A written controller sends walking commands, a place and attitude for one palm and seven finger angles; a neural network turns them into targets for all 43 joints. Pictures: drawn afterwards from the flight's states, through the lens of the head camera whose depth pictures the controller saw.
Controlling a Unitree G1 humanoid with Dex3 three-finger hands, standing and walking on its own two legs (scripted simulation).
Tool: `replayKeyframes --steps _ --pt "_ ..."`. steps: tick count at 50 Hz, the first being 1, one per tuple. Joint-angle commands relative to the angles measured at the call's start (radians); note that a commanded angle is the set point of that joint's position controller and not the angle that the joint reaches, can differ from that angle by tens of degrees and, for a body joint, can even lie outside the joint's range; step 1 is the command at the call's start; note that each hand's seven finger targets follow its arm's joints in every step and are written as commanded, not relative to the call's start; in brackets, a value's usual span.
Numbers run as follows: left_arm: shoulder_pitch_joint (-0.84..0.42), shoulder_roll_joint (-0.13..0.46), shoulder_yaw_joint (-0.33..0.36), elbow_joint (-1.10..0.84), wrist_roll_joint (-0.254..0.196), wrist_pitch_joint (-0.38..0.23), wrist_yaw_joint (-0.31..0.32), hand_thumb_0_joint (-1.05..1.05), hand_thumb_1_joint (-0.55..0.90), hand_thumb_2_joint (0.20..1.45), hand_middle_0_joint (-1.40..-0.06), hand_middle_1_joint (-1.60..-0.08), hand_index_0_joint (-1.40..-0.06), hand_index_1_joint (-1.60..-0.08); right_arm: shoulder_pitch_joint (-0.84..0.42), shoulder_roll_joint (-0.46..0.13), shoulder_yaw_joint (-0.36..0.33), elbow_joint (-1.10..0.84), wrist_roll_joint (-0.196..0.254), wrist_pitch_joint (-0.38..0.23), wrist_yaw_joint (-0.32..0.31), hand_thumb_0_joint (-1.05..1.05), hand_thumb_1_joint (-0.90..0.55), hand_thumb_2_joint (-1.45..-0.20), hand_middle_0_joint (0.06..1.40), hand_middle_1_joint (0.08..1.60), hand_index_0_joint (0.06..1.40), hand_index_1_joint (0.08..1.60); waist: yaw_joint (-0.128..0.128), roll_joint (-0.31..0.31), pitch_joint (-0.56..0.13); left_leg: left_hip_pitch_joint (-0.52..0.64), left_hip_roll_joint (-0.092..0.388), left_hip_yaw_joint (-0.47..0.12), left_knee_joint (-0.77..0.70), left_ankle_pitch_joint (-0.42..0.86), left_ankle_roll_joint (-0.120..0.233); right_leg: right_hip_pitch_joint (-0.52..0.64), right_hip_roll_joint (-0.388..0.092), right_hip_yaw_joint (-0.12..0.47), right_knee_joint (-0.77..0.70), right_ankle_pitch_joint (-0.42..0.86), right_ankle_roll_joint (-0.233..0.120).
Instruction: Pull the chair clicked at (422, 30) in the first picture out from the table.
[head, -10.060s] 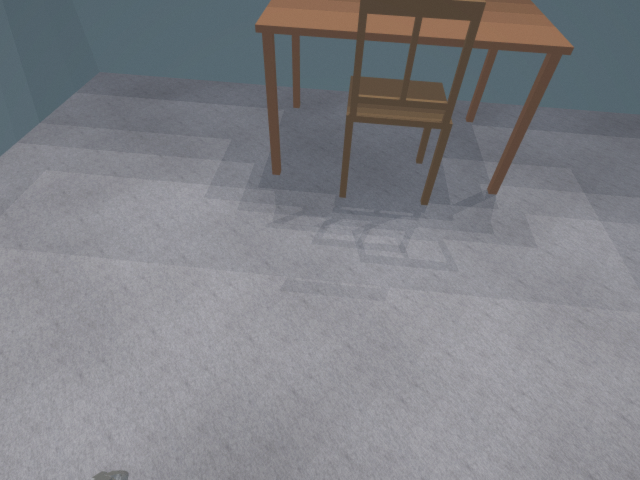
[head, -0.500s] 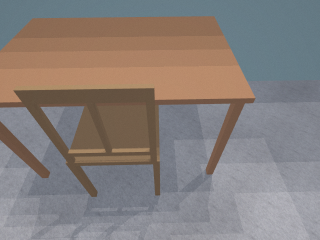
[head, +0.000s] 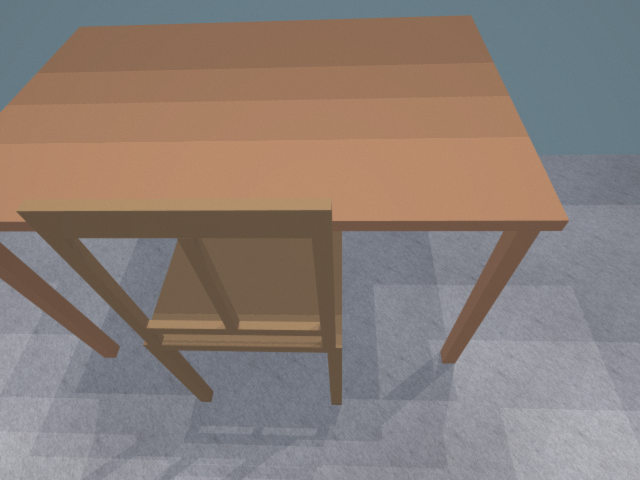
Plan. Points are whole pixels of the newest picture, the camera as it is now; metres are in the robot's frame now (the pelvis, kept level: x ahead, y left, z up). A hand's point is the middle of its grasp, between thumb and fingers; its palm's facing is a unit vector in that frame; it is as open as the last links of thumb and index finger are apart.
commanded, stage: come to a stop and stand still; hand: left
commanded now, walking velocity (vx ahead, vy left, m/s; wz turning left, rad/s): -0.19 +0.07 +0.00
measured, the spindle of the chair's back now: (214, 287) +0.42 +0.20 -0.09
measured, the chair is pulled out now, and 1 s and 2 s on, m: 0.00 0.00 0.00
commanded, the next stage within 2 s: look again from close up in 0.96 s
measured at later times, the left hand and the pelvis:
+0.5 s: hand out of the picture +0.01 +0.24 -0.17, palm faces +0.01 -0.96 -0.28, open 7.4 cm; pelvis -0.01 +0.04 +0.00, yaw -1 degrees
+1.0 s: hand out of the picture +0.04 +0.22 -0.18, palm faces -0.03 -0.98 -0.20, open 7.3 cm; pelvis +0.00 +0.04 +0.00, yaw -2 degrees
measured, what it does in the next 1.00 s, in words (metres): steps on the spot: left foot, then right foot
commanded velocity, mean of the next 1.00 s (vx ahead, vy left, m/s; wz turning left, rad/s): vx -0.02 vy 0.00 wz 0.00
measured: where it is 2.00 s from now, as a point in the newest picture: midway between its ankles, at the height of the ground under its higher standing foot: outside the picture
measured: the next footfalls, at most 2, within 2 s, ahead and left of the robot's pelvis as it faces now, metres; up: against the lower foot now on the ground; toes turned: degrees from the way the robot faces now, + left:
left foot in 0.22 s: +0.05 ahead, +0.16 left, +0.00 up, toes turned +2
right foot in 0.50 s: -0.03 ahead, -0.06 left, +0.00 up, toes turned -3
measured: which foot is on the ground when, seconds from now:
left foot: up 0.00-0.20, down 0.22-1.00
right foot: down 0.00-0.24, up 0.26-0.48, down 0.50-1.00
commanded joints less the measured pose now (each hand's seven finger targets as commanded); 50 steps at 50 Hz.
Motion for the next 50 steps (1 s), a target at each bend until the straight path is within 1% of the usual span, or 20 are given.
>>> replayKeyframes --steps 1,6,9,10,11,12,13,15,17,21,24,26,28,29,30,31,33,41,43,50 --pt "0.137 0.179 0.046 0.006 0.009 0.015 0.038 0.0 0.9 0.9 -0.2 -0.3 -0.2 -0.3 -0.002 -0.066 -0.029 -0.068 -0.002 0.007 -0.011 0.0 -0.9 -0.9 0.2 0.3 0.2 0.3 0.054 -0.242 -0.055 -0.228 0.049 -0.031 0.212 -0.094 -0.017 0.259 -0.338 0.265 -0.108 1.151 -0.224" --pt "0.036 0.213 0.07 -0.048 0.015 0.04 0.031 0.0 0.9 0.9 -0.2 -0.3 -0.2 -0.3 -0.025 -0.061 -0.044 -0.098 -0.008 0.02 0.009 0.0 -0.9 -0.9 0.2 0.3 0.2 0.3 0.026 -0.216 -0.085 -0.153 0.026 0.025 0.138 0.082 -0.032 0.159 -0.262 0.178 -0.099 0.846 -0.169" --pt "-0.017 0.209 0.066 -0.073 0.01 0.053 0.024 0.0 0.9 0.9 -0.2 -0.3 -0.2 -0.3 0.015 -0.072 -0.045 -0.102 -0.011 0.006 0.017 0.0 -0.9 -0.9 0.2 0.3 0.2 0.3 -0.017 -0.216 -0.094 0.035 0.023 0.066 -0.142 0.359 -0.028 0.046 -0.19 0.125 -0.016 0.587 -0.076" --pt "-0.006 0.176 0.058 -0.083 0.007 0.058 0.023 0.0 0.9 0.9 -0.2 -0.3 -0.2 -0.3 0.022 -0.11 -0.048 -0.103 -0.017 -0.006 0.017 0.0 -0.9 -0.9 0.2 0.3 0.2 0.3 -0.015 -0.106 -0.112 0.118 0.083 0.022 -0.225 0.534 -0.011 0.001 -0.13 0.097 0.068 0.412 -0.026" --pt "0.027 0.124 0.048 -0.093 -0.002 0.066 0.02 0.0 0.9 0.9 -0.2 -0.3 -0.2 -0.3 -0.012 -0.187 -0.059 -0.128 -0.026 -0.017 0.017 0.0 -0.9 -0.9 0.2 0.3 0.2 0.3 0.001 0.156 -0.101 0.121 0.277 -0.218 -0.279 0.812 0.074 -0.114 -0.009 0.035 0.195 0.0 0.047" --pt "0.029 0.123 0.041 -0.091 -0.003 0.072 0.026 0.0 0.9 0.9 -0.2 -0.3 -0.2 -0.3 -0.05 -0.218 -0.061 -0.151 -0.029 -0.01 0.018 0.0 -0.9 -0.9 0.2 0.3 0.2 0.3 0.002 0.187 -0.094 -0.011 0.353 -0.264 -0.321 0.893 0.162 -0.041 0.038 0.098 0.358 -0.326 0.054" --pt "0.038 0.125 0.043 -0.091 -0.001 0.081 0.029 0.0 0.9 0.9 -0.2 -0.3 -0.2 -0.3 -0.111 -0.21 -0.053 -0.168 -0.037 -0.007 0.019 0.0 -0.9 -0.9 0.2 0.3 0.2 0.3 0.017 0.123 -0.046 -0.105 0.349 -0.217 -0.337 0.761 0.193 -0.017 0.019 0.138 0.452 -0.318 0.042" --pt "0.064 0.137 0.05 -0.057 0.006 0.089 0.02 0.0 0.9 0.9 -0.2 -0.3 -0.2 -0.3 -0.192 -0.174 -0.034 -0.187 -0.034 -0.01 0.008 0.0 -0.9 -0.9 0.2 0.3 0.2 0.3 0.053 0.166 -0.023 -0.12 0.278 -0.185 -0.347 0.63 0.177 -0.059 0.006 0.165 0.482 -0.211 0.045" --pt "0.092 0.137 0.043 -0.046 0.006 0.084 0.01 0.0 0.9 0.9 -0.2 -0.3 -0.2 -0.3 -0.232 -0.174 -0.03 -0.199 -0.03 -0.006 0.01 0.0 -0.9 -0.9 0.2 0.3 0.2 0.3 0.067 0.114 -0.02 -0.102 0.242 -0.14 -0.348 0.555 0.175 -0.057 0.007 0.146 0.426 -0.174 0.048" --pt "0.102 0.121 0.02 -0.042 0.004 0.071 0.007 0.0 0.9 0.9 -0.2 -0.3 -0.2 -0.3 -0.176 -0.188 -0.04 -0.174 -0.027 0.004 0.012 0.0 -0.9 -0.9 0.2 0.3 0.2 0.3 0.031 0.096 -0.089 0.049 0.242 -0.164 -0.325 0.49 0.179 -0.028 -0.002 0.099 0.122 -0.18 0.049" --pt "0.172 0.128 0.008 0.001 0.007 0.048 0.016 0.0 0.9 0.9 -0.2 -0.3 -0.2 -0.3 -0.16 -0.156 -0.035 -0.15 -0.01 0.006 0.016 0.0 -0.9 -0.9 0.2 0.3 0.2 0.3 0.047 -0.028 -0.111 0.039 0.166 -0.106 -0.2 0.463 0.097 0.121 -0.014 0.117 -0.242 0.099 0.049" --pt "0.131 0.195 0.007 0.0 0.008 0.032 0.02 0.0 0.9 0.9 -0.2 -0.3 -0.2 -0.3 -0.161 -0.108 -0.024 -0.152 -0.002 0.009 0.02 0.0 -0.9 -0.9 0.2 0.3 0.2 0.3 0.014 -0.202 -0.063 -0.028 0.071 -0.024 -0.157 0.292 0.016 0.081 -0.183 0.323 -0.278 0.289 -0.024" --pt "0.11 0.193 0.005 0.007 0.003 0.022 0.021 0.0 0.9 0.9 -0.2 -0.3 -0.2 -0.3 -0.184 -0.097 -0.019 -0.132 -0.013 0.014 0.023 0.0 -0.9 -0.9 0.2 0.3 0.2 0.3 0.014 -0.257 -0.023 -0.013 0.056 -0.011 -0.166 0.298 0.001 0.053 -0.177 0.313 -0.242 0.442 -0.055" --pt "0.19 0.121 0.004 -0.001 0.024 0.0 0.053 0.0 0.9 0.9 -0.2 -0.3 -0.2 -0.3 -0.167 -0.156 -0.027 -0.192 -0.022 -0.021 0.031 0.0 -0.9 -0.9 0.2 0.3 0.2 0.3 0.015 -0.14 0.0 -0.028 0.081 0.009 -0.049 0.336 0.011 0.059 -0.133 0.296 -0.153 0.621 -0.012" --pt "0.139 0.192 0.004 -0.054 0.011 -0.001 0.044 0.0 0.9 0.9 -0.2 -0.3 -0.2 -0.3 -0.104 -0.114 -0.019 -0.193 -0.019 -0.017 0.039 0.0 -0.9 -0.9 0.2 0.3 0.2 0.3 -0.005 -0.208 -0.069 -0.06 0.079 -0.015 -0.065 0.233 0.034 0.074 -0.131 0.24 -0.173 0.371 -0.02" --pt "0.124 0.17 -0.002 -0.062 0.007 -0.002 0.036 0.0 0.9 0.9 -0.2 -0.3 -0.2 -0.3 -0.121 -0.118 -0.018 -0.186 -0.018 -0.012 0.039 0.0 -0.9 -0.9 0.2 0.3 0.2 0.3 0.001 -0.194 -0.029 -0.062 0.07 -0.004 -0.071 0.217 0.033 0.023 -0.122 0.252 -0.205 0.209 -0.03" --pt "0.133 0.175 0.005 -0.083 0.002 -0.006 0.031 0.0 0.9 0.9 -0.2 -0.3 -0.2 -0.3 -0.111 -0.115 -0.01 -0.194 -0.022 -0.017 0.043 0.0 -0.9 -0.9 0.2 0.3 0.2 0.3 -0.001 -0.133 -0.018 -0.056 0.061 -0.005 -0.078 0.274 0.028 0.0 -0.109 0.244 -0.207 0.135 -0.052" --pt "0.192 0.154 -0.006 -0.068 -0.002 0.009 0.026 0.0 0.9 0.9 -0.2 -0.3 -0.2 -0.3 -0.102 -0.126 0.003 -0.159 -0.014 -0.034 0.026 0.0 -0.9 -0.9 0.2 0.3 0.2 0.3 0.033 -0.08 -0.024 -0.045 0.093 -0.031 -0.112 0.465 0.051 0.078 -0.061 0.187 -0.132 0.305 -0.025" --pt "0.191 0.157 -0.006 -0.067 -0.004 0.016 0.024 0.0 0.9 0.9 -0.2 -0.3 -0.2 -0.3 -0.097 -0.125 0.009 -0.144 -0.014 -0.035 0.024 0.0 -0.9 -0.9 0.2 0.3 0.2 0.3 0.04 -0.026 -0.013 -0.059 0.095 -0.042 -0.123 0.481 0.055 0.092 -0.053 0.182 -0.131 0.27 -0.023" --pt "0.173 0.168 -0.008 -0.06 -0.004 0.023 0.02 0.0 0.9 0.9 -0.2 -0.3 -0.2 -0.3 -0.089 -0.132 0.01 -0.124 -0.012 -0.04 0.018 0.0 -0.9 -0.9 0.2 0.3 0.2 0.3 0.041 -0.038 -0.042 -0.032 0.104 -0.056 -0.146 0.51 0.058 0.118 -0.05 0.172 -0.144 0.251 -0.016"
